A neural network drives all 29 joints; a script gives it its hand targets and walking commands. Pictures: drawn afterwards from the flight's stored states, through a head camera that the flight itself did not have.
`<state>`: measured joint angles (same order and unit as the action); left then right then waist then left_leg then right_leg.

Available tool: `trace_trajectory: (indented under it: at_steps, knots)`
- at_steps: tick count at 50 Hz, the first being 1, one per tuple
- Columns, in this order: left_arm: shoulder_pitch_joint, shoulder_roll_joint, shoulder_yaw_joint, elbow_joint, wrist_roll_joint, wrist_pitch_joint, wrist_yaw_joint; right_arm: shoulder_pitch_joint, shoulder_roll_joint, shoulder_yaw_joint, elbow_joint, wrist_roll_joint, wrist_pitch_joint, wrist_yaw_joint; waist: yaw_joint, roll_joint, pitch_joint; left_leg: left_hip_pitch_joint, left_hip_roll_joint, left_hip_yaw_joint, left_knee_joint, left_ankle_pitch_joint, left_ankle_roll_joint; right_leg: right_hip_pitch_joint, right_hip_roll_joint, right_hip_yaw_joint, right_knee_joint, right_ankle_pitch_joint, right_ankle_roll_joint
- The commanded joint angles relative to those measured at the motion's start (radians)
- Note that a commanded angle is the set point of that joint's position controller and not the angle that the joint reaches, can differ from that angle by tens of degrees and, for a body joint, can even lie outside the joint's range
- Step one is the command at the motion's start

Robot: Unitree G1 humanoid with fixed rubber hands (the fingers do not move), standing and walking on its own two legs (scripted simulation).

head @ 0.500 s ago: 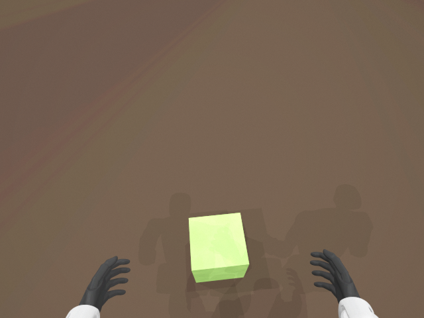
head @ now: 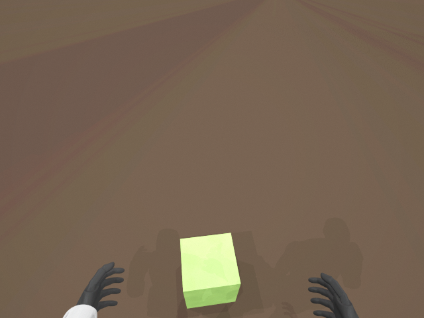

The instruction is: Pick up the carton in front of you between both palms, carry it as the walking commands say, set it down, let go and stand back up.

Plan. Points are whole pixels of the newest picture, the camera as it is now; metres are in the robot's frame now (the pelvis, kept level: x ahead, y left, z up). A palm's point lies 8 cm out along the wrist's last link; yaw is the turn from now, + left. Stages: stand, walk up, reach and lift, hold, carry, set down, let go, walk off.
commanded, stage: let go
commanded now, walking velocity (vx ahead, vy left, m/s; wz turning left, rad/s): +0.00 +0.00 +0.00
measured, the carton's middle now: (208, 271) +0.43 +0.02 -0.65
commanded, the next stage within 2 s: stand in 0.02 s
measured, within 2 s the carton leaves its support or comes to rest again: neither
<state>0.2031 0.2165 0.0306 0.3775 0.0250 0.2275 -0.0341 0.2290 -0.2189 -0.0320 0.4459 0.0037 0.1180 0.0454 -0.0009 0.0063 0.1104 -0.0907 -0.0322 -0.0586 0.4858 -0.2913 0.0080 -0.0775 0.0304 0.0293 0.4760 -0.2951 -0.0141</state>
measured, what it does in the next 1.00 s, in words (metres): stands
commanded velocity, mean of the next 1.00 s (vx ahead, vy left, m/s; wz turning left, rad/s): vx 0.00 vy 0.00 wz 0.00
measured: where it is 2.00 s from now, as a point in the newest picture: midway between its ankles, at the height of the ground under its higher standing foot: outside the picture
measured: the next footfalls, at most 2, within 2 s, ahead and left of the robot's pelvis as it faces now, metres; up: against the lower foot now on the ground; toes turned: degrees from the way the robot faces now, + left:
none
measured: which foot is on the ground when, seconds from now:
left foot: down 0.00-1.00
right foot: down 0.00-1.00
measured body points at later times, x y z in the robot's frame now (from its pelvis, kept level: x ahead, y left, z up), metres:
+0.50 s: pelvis +0.02 +0.01 +0.00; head +0.03 +0.03 +0.45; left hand +0.17 +0.30 -0.10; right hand +0.16 -0.29 -0.09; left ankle -0.01 +0.12 -0.74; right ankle -0.02 -0.11 -0.74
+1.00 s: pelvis +0.01 +0.02 +0.01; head +0.01 +0.03 +0.46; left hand +0.13 +0.32 -0.11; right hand +0.13 -0.29 -0.09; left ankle -0.01 +0.12 -0.74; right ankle -0.02 -0.11 -0.74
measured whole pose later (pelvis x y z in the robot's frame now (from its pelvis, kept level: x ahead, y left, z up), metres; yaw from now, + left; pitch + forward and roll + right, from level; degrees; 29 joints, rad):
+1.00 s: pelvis +0.01 +0.02 +0.01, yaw -1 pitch -2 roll +0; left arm 0.15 0.36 0.02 0.91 0.03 0.00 0.02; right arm 0.16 -0.36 -0.02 0.89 -0.03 -0.01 -0.02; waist 0.00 -0.02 0.01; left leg -0.12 -0.05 -0.04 0.41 -0.25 0.03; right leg -0.11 0.01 0.05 0.40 -0.25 0.01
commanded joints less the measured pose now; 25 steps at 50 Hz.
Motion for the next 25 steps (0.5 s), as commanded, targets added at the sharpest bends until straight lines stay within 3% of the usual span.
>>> trace_trajectory:
  at_steps: [1, 2, 5, 7, 13, 25]
  knots:
    - [-0.052, 0.093, 0.022, -0.104, -0.006, 0.003, 0.016, -0.049, -0.097, -0.028, -0.098, 0.000, -0.017, -0.007, 0.001, -0.026, -0.067, -0.050, -0.025, 0.039, -0.068, 0.162, -0.023, 0.014, -0.003, -0.008, -0.067, 0.268, 0.020]
    - [-0.066, 0.219, 0.059, 0.049, 0.005, -0.086, 0.054, -0.050, -0.194, -0.055, 0.046, -0.046, -0.048, -0.044, 0.023, -0.125, -0.050, -0.166, 0.048, -0.009, -0.035, 0.127, -0.030, -0.130, -0.056, 0.029, -0.057, 0.095, 0.031]
    - [-0.071, 0.202, 0.052, 0.092, 0.018, -0.168, 0.057, -0.033, -0.210, -0.055, 0.083, -0.057, -0.089, -0.056, -0.002, -0.039, -0.065, -0.158, 0.061, -0.038, -0.055, -0.003, -0.013, -0.172, -0.070, 0.085, -0.084, -0.081, 0.016]
    - [-0.076, 0.199, 0.053, 0.126, 0.014, -0.193, 0.048, -0.057, -0.208, -0.052, 0.106, -0.050, -0.104, -0.054, 0.005, 0.000, -0.100, -0.173, 0.073, -0.054, -0.064, 0.017, -0.006, -0.134, -0.066, 0.075, -0.055, -0.007, 0.013]
    - [-0.072, 0.224, 0.050, 0.220, 0.010, -0.221, 0.048, -0.065, -0.233, -0.053, 0.167, -0.043, -0.121, -0.059, 0.002, 0.011, -0.174, -0.112, 0.091, -0.059, -0.037, 0.259, 0.000, -0.075, -0.081, 0.076, -0.024, 0.232, 0.009]
    - [-0.066, 0.262, 0.035, 0.341, 0.007, -0.235, 0.061, -0.064, -0.279, -0.047, 0.261, -0.036, -0.128, -0.073, -0.001, 0.005, -0.176, -0.049, 0.108, -0.071, -0.048, 0.423, 0.005, -0.040, -0.099, 0.078, -0.032, 0.351, 0.007]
